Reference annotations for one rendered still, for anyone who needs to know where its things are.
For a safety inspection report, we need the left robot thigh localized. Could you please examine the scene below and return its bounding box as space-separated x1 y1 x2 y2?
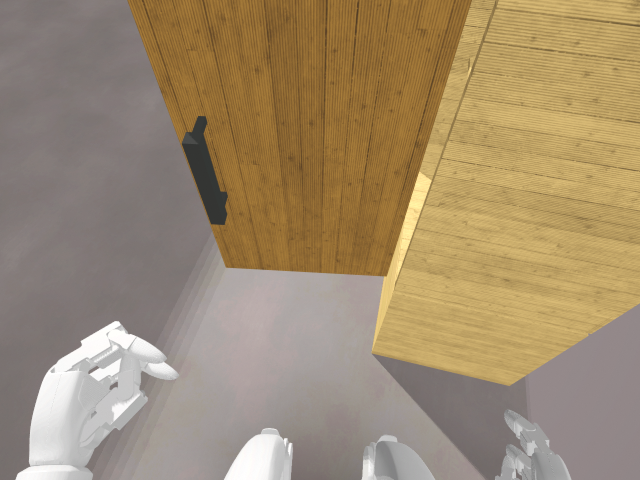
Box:
224 434 293 480

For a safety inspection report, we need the right robot shin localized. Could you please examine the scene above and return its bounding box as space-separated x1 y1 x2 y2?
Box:
376 435 397 445

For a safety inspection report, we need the left robot hand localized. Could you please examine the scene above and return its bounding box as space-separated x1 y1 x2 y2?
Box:
29 321 179 467

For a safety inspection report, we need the handle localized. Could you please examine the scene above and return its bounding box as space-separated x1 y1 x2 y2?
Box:
182 116 228 225

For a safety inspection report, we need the right robot hand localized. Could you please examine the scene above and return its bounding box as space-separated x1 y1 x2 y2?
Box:
495 410 571 480

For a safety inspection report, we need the cupboard door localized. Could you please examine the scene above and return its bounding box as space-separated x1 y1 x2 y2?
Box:
127 0 472 277

